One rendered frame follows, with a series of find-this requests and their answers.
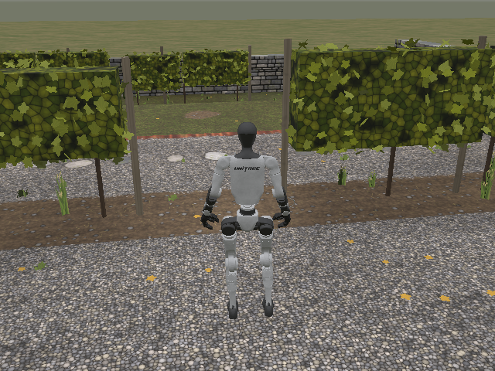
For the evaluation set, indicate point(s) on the left robot hand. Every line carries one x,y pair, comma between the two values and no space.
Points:
212,217

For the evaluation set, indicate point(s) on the left robot foot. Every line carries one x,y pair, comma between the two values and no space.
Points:
233,311

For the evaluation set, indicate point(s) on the humanoid robot torso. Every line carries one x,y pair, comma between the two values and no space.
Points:
247,186

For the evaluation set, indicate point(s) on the robot right upper arm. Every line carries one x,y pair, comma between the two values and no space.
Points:
275,175

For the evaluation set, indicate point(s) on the right robot hand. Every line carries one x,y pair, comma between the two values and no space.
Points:
279,216

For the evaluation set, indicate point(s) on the robot right forearm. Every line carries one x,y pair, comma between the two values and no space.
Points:
283,204

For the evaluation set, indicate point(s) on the robot left forearm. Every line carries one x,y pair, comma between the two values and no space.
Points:
209,204

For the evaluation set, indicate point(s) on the robot left upper arm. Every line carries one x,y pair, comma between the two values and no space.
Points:
218,176

